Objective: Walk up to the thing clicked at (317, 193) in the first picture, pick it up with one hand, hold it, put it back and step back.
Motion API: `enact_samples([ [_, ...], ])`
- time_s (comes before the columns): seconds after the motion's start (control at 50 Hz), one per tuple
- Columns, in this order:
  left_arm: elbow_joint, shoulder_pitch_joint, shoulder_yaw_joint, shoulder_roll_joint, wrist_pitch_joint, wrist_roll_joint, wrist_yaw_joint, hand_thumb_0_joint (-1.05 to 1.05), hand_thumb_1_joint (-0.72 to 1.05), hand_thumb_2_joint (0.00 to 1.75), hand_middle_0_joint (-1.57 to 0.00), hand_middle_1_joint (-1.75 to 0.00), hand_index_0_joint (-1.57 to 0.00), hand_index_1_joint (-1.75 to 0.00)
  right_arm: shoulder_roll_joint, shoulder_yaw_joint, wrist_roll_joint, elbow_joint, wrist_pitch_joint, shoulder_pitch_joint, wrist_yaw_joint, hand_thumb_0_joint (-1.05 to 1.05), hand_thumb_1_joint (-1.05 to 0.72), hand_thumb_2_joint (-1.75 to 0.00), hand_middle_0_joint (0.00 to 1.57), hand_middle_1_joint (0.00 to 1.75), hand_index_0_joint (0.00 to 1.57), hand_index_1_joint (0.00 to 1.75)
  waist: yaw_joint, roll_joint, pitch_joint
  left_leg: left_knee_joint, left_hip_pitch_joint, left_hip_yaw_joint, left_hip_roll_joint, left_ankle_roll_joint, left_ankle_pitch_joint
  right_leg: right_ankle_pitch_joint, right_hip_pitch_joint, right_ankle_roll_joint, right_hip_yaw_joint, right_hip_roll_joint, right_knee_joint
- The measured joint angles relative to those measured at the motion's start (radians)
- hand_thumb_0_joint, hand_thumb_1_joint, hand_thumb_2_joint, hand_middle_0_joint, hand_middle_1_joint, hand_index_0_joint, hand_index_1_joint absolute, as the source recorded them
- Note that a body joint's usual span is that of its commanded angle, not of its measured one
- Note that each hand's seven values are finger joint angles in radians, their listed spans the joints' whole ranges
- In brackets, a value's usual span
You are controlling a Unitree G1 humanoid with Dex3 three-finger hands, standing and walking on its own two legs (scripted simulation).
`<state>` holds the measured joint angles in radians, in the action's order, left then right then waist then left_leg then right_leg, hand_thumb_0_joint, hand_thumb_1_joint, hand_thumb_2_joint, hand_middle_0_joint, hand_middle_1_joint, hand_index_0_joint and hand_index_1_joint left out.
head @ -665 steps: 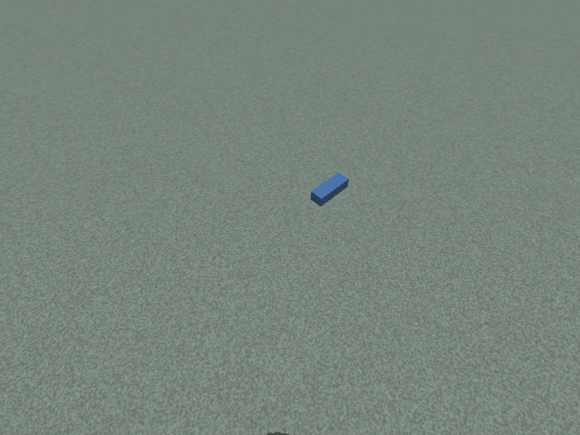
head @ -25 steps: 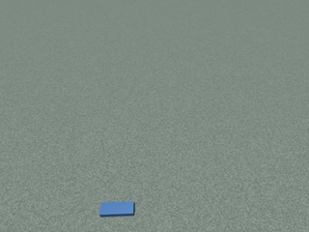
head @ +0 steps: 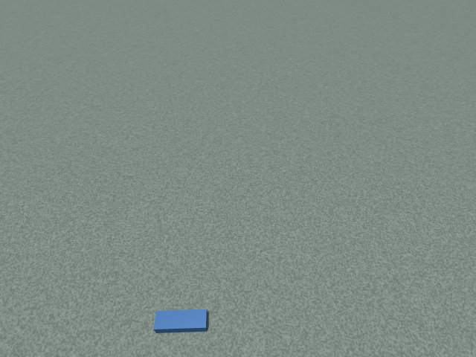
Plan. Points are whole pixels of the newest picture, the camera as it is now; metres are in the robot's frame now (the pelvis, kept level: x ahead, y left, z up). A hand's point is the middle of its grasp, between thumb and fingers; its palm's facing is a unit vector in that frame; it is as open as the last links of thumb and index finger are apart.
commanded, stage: stand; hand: left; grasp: from above
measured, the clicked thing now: (181, 321) +0.39 +0.23 -0.76
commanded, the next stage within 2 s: rise first in 0.78 s
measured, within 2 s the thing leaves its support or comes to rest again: neither
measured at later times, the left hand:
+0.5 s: hand out of the picture +0.07 +0.25 -0.16, palm faces -0.03 -0.94 -0.35, open 7.4 cm
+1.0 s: hand out of the picture +0.10 +0.25 -0.16, palm faces +0.04 -0.94 -0.33, open 7.7 cm
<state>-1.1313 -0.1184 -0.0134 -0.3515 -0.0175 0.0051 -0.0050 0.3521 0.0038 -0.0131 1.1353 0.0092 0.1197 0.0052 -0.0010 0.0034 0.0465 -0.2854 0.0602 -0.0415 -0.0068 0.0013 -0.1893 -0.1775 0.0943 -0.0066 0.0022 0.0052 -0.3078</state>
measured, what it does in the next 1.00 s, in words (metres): stands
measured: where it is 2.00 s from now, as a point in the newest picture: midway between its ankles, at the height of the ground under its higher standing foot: outside the picture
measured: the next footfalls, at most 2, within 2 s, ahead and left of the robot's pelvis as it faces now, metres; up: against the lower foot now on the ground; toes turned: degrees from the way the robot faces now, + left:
none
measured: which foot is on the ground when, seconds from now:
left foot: down 0.00-1.00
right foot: down 0.00-1.00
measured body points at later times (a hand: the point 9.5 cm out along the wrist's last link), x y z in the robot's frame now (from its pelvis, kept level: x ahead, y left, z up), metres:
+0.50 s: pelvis +0.00 +0.00 +0.00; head +0.01 +0.00 +0.45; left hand +0.08 +0.30 -0.13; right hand +0.07 -0.30 -0.13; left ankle -0.02 +0.12 -0.75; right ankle -0.01 -0.11 -0.75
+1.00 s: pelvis -0.02 +0.00 -0.01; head +0.02 +0.00 +0.44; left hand +0.10 +0.30 -0.13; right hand +0.07 -0.29 -0.14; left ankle -0.02 +0.12 -0.75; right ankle -0.01 -0.11 -0.75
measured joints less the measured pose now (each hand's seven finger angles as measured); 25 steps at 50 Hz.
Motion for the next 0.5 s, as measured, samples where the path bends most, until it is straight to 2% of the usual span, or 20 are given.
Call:
enact_samples([
  [0.5, 0.005, 0.000, -0.001, 0.000, -0.001, 0.001, 0.001, 0.00, 0.90, 0.90, -0.21, -0.30, -0.20, -0.31, 0.001, 0.000, 0.000, -0.007, 0.000, 0.000, -0.002, 0.00, -0.90, -0.90, 0.20, 0.30, 0.20, 0.30, 0.000, 0.002, -0.005, -0.005, -0.002, 0.001, 0.001, 0.002, -0.005, -0.004, -0.003, 0.002, -0.001, -0.001, -0.003],
])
